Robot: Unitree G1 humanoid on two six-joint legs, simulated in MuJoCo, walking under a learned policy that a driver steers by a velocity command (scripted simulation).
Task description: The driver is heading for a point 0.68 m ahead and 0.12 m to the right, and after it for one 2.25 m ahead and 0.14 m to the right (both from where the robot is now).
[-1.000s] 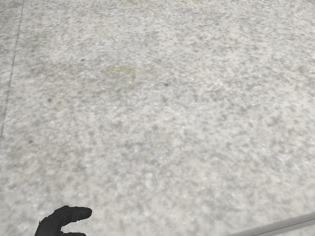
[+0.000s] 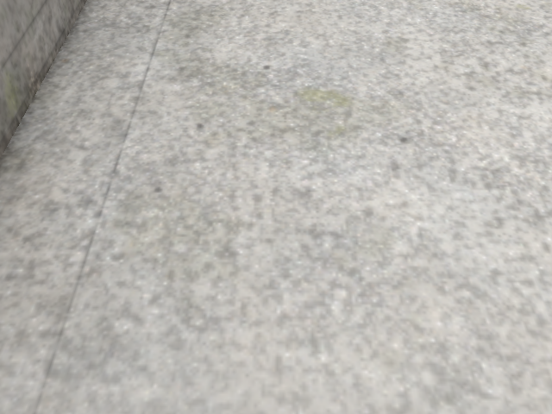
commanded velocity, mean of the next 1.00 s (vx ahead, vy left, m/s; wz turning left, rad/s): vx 0.39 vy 0.00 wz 0.00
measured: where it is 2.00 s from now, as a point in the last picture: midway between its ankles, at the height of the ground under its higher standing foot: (345, 359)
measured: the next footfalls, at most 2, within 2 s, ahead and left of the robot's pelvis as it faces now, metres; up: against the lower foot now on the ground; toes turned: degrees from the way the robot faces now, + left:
right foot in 0.30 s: +0.04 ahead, -0.14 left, +0.00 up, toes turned -3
left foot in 0.62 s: +0.32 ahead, +0.05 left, +0.22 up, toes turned +1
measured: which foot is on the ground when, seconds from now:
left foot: down 0.00-0.30, up 0.32-0.60, down 0.62-1.00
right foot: down 0.00-0.06, up 0.08-0.28, down 0.30-0.66, up 0.68-1.00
